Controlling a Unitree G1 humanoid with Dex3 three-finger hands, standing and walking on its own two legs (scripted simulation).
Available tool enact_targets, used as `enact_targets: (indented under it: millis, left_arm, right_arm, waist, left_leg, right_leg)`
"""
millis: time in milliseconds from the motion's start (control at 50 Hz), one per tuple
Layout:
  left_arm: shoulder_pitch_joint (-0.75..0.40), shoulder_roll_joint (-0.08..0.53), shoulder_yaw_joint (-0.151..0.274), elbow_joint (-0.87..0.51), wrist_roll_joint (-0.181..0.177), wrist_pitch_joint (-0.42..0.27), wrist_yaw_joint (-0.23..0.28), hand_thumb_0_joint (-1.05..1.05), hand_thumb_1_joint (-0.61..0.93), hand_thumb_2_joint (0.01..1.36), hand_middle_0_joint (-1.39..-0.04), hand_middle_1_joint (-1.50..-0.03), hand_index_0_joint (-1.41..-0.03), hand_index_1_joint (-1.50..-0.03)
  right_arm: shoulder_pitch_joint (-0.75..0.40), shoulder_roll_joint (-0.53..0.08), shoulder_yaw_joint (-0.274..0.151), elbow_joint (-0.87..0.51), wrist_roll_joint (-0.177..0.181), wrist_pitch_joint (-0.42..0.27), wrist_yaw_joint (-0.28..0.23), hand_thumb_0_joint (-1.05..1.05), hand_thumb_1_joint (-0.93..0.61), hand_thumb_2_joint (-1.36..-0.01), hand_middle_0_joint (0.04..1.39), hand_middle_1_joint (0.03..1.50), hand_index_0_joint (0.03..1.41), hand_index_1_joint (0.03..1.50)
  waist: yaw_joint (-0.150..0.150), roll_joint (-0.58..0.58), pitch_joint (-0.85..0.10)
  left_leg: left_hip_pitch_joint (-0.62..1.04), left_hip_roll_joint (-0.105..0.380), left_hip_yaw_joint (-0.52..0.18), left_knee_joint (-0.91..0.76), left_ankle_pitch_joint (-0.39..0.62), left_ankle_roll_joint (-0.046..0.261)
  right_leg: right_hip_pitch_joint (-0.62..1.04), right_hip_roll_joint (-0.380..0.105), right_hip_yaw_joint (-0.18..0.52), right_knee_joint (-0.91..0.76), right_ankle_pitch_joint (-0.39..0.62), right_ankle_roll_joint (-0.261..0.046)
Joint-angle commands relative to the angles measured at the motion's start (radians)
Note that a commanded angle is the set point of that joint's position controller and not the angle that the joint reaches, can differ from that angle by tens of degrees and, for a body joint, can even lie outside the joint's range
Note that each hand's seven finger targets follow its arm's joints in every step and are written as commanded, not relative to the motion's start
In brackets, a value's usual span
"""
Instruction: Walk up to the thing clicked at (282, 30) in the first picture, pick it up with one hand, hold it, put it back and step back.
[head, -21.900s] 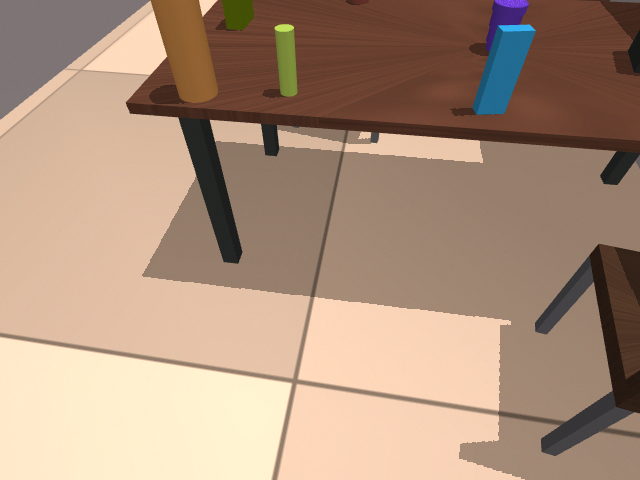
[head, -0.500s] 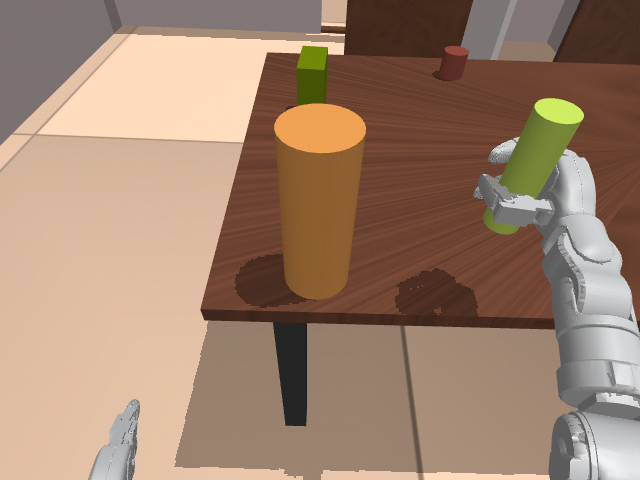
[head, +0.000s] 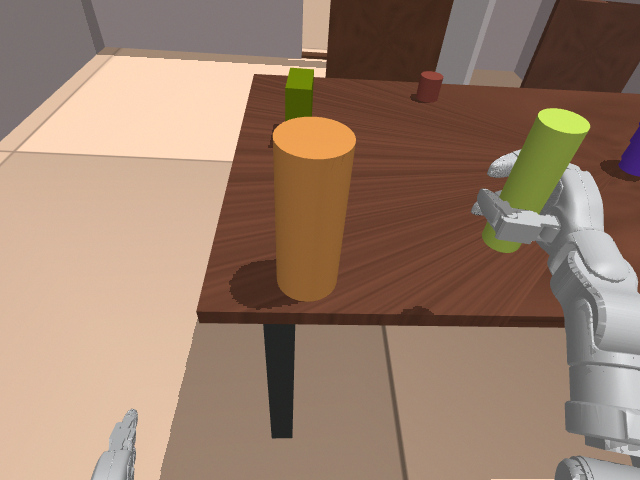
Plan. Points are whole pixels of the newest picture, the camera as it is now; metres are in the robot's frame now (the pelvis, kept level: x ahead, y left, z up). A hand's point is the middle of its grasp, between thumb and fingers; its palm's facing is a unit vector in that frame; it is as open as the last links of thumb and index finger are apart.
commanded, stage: lift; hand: right
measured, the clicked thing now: (527, 188) +0.37 -0.19 +0.24
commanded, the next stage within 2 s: hold in 0.24 s
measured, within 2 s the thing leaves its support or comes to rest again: neither
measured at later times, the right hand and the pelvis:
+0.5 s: hand (527, 202) +0.34 -0.18 +0.24, palm faces +0.10 +0.99 -0.04, open 5.8 cm; pelvis +0.00 +0.00 +0.00, yaw -1 degrees
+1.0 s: hand (539, 199) +0.33 -0.18 +0.25, palm faces +0.10 +0.99 -0.04, open 5.8 cm; pelvis +0.00 +0.00 +0.00, yaw -1 degrees
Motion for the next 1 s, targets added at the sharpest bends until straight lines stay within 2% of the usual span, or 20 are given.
enact_targets:
  millis: [0,40,100,160,180,220,300,380,440,460,480,500,560,620,640,680,760,880,920,980]
  left_arm:
    - [-0.124,0.139,0.063,-0.174,0.0,-0.076,0.008,0.0,-0.542,0.046,-0.037,-0.043,-0.035,-0.044]
    - [-0.134,0.151,0.078,-0.157,0.001,-0.086,0.012,0.0,-0.541,0.044,-0.037,-0.043,-0.036,-0.043]
    - [-0.119,0.111,0.043,-0.137,0.001,-0.095,0.009,0.0,-0.537,0.044,-0.037,-0.044,-0.037,-0.044]
    - [-0.134,0.106,0.037,-0.122,0.003,-0.107,0.009,0.0,-0.538,0.044,-0.038,-0.044,-0.038,-0.044]
    - [-0.14,0.075,0.003,-0.122,0.004,-0.11,0.006,0.0,-0.54,0.045,-0.039,-0.045,-0.039,-0.044]
    - [-0.139,0.114,0.042,-0.117,0.005,-0.116,0.011,0.0,-0.537,0.045,-0.038,-0.046,-0.039,-0.044]
    - [-0.156,0.139,0.063,-0.107,0.006,-0.121,0.013,0.0,-0.543,0.049,-0.038,-0.047,-0.039,-0.046]
    - [-0.187,0.164,0.089,-0.108,0.005,-0.137,0.023,0.0,-0.539,0.047,-0.042,-0.05,-0.043,-0.048]
    - [-0.173,0.11,0.035,-0.102,0.005,-0.14,0.019,0.0,-0.542,0.049,-0.043,-0.051,-0.044,-0.05]
    - [-0.172,0.12,0.047,-0.104,0.004,-0.143,0.023,0.0,-0.544,0.051,-0.043,-0.05,-0.043,-0.049]
    - [-0.158,0.11,0.037,-0.106,0.005,-0.142,0.022,0.0,-0.542,0.049,-0.043,-0.051,-0.044,-0.049]
    - [-0.163,0.092,0.016,-0.082,0.003,-0.143,0.017,0.0,-0.538,0.047,-0.043,-0.052,-0.046,-0.049]
    - [-0.155,0.137,0.067,-0.043,0.006,-0.144,0.019,0.0,-0.542,0.05,-0.043,-0.052,-0.044,-0.05]
    - [-0.16,0.13,0.055,-0.044,0.004,-0.148,0.01,0.0,-0.54,0.046,-0.045,-0.051,-0.046,-0.049]
    - [-0.162,0.14,0.068,-0.041,0.003,-0.15,0.01,0.0,-0.546,0.051,-0.045,-0.051,-0.045,-0.051]
    - [-0.174,0.162,0.092,-0.06,0.005,-0.155,0.014,0.0,-0.543,0.05,-0.045,-0.052,-0.046,-0.051]
    - [-0.188,0.119,0.044,-0.071,0.004,-0.157,0.012,0.0,-0.548,0.055,-0.045,-0.052,-0.044,-0.052]
    - [-0.176,0.15,0.072,-0.037,0.004,-0.159,0.018,0.0,-0.547,0.053,-0.043,-0.05,-0.043,-0.05]
    - [-0.164,0.125,0.048,-0.016,0.004,-0.157,0.013,0.0,-0.546,0.052,-0.045,-0.052,-0.045,-0.052]
    - [-0.191,0.137,0.055,-0.039,0.004,-0.168,0.014,0.0,-0.548,0.053,-0.046,-0.052,-0.045,-0.052]
  right_arm:
    - [-0.444,-0.214,-0.069,-0.286,0.02,-0.054,-0.01,0.0,-0.674,-1.307,1.44,1.443,1.438,1.443]
    - [-0.442,-0.224,-0.081,-0.304,0.02,-0.045,-0.013,0.0,-0.7,-1.309,1.448,1.444,1.443,1.444]
    - [-0.427,-0.208,-0.071,-0.325,0.02,-0.031,-0.014,0.0,-0.69,-1.315,1.449,1.45,1.445,1.45]
    - [-0.405,-0.2,-0.07,-0.327,0.023,-0.012,-0.011,0.0,-0.68,-1.311,1.443,1.445,1.441,1.445]
    - [-0.402,-0.199,-0.068,-0.349,0.024,-0.01,-0.008,0.0,-0.689,-1.3,1.435,1.432,1.431,1.432]
    - [-0.401,-0.211,-0.079,-0.355,0.026,0.002,-0.005,0.0,-0.681,-1.308,1.437,1.44,1.435,1.44]
    - [-0.393,-0.215,-0.086,-0.373,0.028,0.022,-0.005,0.0,-0.684,-1.306,1.432,1.435,1.43,1.435]
    - [-0.408,-0.227,-0.096,-0.406,0.034,0.035,-0.006,0.0,-0.666,-1.31,1.427,1.437,1.428,1.437]
    - [-0.385,-0.215,-0.091,-0.399,0.036,0.042,-0.001,0.0,-0.667,-1.316,1.429,1.441,1.43,1.441]
    - [-0.378,-0.225,-0.104,-0.409,0.039,0.048,0.001,0.0,-0.652,-1.312,1.42,1.435,1.422,1.435]
    - [-0.367,-0.215,-0.092,-0.402,0.036,0.053,0.005,0.0,-0.63,-1.304,1.408,1.427,1.411,1.427]
    - [-0.363,-0.205,-0.091,-0.398,0.044,0.06,0.01,0.0,-0.633,-1.303,1.405,1.425,1.409,1.425]
    - [-0.357,-0.216,-0.097,-0.395,0.039,0.08,0.017,0.0,-0.642,-1.312,1.413,1.433,1.416,1.433]
    - [-0.374,-0.224,-0.102,-0.44,0.043,0.099,0.023,0.0,-0.632,-1.314,1.408,1.433,1.413,1.433]
    - [-0.371,-0.212,-0.091,-0.445,0.044,0.104,0.024,0.0,-0.631,-1.316,1.407,1.434,1.412,1.434]
    - [-0.368,-0.233,-0.117,-0.465,0.048,0.106,0.023,0.0,-0.641,-1.304,1.404,1.423,1.407,1.423]
    - [-0.344,-0.234,-0.127,-0.489,0.052,0.112,0.015,0.0,-0.636,-1.306,1.406,1.425,1.409,1.425]
    - [-0.331,-0.223,-0.118,-0.494,0.058,0.142,0.022,0.0,-0.626,-1.305,1.404,1.426,1.409,1.426]
    - [-0.31,-0.21,-0.11,-0.482,0.054,0.15,0.027,0.0,-0.633,-1.3,1.398,1.419,1.402,1.419]
    - [-0.341,-0.199,-0.097,-0.482,0.056,0.16,0.029,0.0,-0.66,-1.305,1.412,1.424,1.414,1.424]
  waist:
    - [0.007,0.053,-0.231]
    - [0.002,0.036,-0.21]
    - [0.007,0.027,-0.186]
    - [0.009,0.059,-0.176]
    - [0.001,0.059,-0.172]
    - [0.004,0.064,-0.198]
    - [0.005,0.046,-0.224]
    - [0.003,0.052,-0.196]
    - [-0.004,0.059,-0.203]
    - [-0.009,0.073,-0.204]
    - [0.0,0.075,-0.21]
    - [-0.012,0.051,-0.185]
    - [0.004,0.03,-0.19]
    - [-0.001,0.013,-0.195]
    - [0.003,0.015,-0.195]
    - [0.005,0.05,-0.226]
    - [-0.018,0.064,-0.216]
    - [-0.006,0.04,-0.216]
    - [-0.01,0.035,-0.205]
    - [0.002,0.054,-0.18]
  left_leg:
    - [0.017,-0.011,0.055,-0.103,0.231,-0.001]
    - [0.014,-0.007,0.052,-0.118,0.184,-0.001]
    - [0.009,-0.006,0.048,-0.133,0.149,-0.001]
    - [0.003,-0.008,0.048,-0.144,0.125,-0.004]
    - [0.009,-0.006,0.047,-0.142,0.14,-0.006]
    - [0.023,-0.007,0.052,-0.137,0.164,-0.008]
    - [0.036,-0.006,0.055,-0.127,0.224,-0.004]
    - [0.025,-0.011,0.061,-0.14,0.165,-0.001]
    - [0.044,-0.01,0.061,-0.134,0.204,-0.002]
    - [0.046,-0.01,0.062,-0.137,0.205,-0.004]
    - [0.047,-0.011,0.06,-0.136,0.217,-0.005]
    - [0.045,-0.013,0.062,-0.135,0.211,-0.002]
    - [0.029,-0.012,0.06,-0.137,0.217,-0.001]
    - [0.036,-0.013,0.063,-0.139,0.226,0.003]
    - [0.034,-0.016,0.067,-0.137,0.232,0.005]
    - [0.052,-0.013,0.065,-0.137,0.258,0.001]
    - [0.063,-0.01,0.065,-0.14,0.242,-0.001]
    - [0.06,-0.013,0.068,-0.132,0.279,0.001]
    - [0.062,-0.012,0.068,-0.133,0.291,0.001]
    - [0.048,-0.014,0.068,-0.143,0.256,-0.003]
  right_leg:
    - [0.157,0.015,-0.02,-0.075,0.198,-0.035]
    - [0.147,0.019,-0.022,-0.086,0.148,-0.036]
    - [0.138,0.022,-0.021,-0.099,0.111,-0.039]
    - [0.139,0.02,-0.018,-0.104,0.094,-0.04]
    - [0.132,0.024,-0.019,-0.096,0.108,-0.04]
    - [0.145,0.025,-0.016,-0.098,0.126,-0.041]
    - [0.17,0.024,-0.015,-0.094,0.184,-0.036]
    - [0.167,0.019,-0.008,-0.107,0.134,-0.035]
    - [0.165,0.022,-0.009,-0.098,0.172,-0.035]
    - [0.165,0.022,-0.01,-0.098,0.176,-0.036]
    - [0.17,0.022,-0.012,-0.098,0.185,-0.037]
    - [0.156,0.021,-0.01,-0.105,0.183,-0.034]
    - [0.167,0.022,-0.012,-0.108,0.185,-0.033]
    - [0.174,0.021,-0.009,-0.109,0.201,-0.033]
    - [0.18,0.018,-0.006,-0.111,0.211,-0.032]
    - [0.197,0.02,-0.006,-0.1,0.232,-0.035]
    - [0.178,0.025,-0.007,-0.098,0.22,-0.035]
    - [0.199,0.021,-0.006,-0.098,0.266,-0.033]
    - [0.192,0.022,-0.008,-0.098,0.279,-0.031]
    - [0.185,0.023,-0.007,-0.107,0.234,-0.034]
